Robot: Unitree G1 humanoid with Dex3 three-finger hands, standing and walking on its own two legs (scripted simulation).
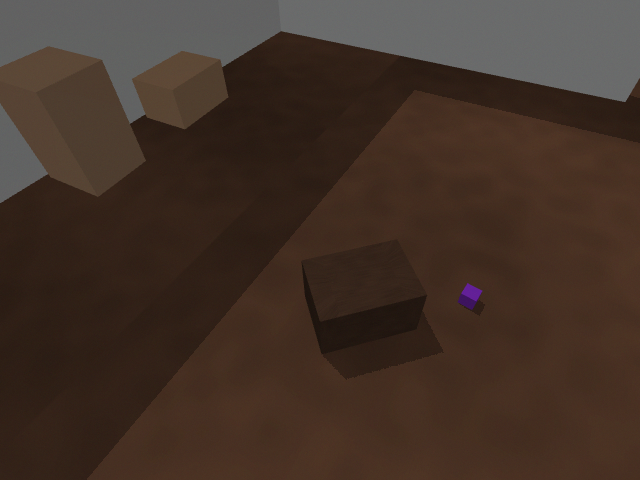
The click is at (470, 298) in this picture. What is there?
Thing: cube
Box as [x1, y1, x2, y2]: [458, 283, 481, 309]
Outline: 467,283 459,297 458,302 471,309 476,302 481,290
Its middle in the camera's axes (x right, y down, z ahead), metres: +0.54 +0.22 +1.45
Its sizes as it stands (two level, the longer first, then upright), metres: 0.058 0.058 0.058
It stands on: the floor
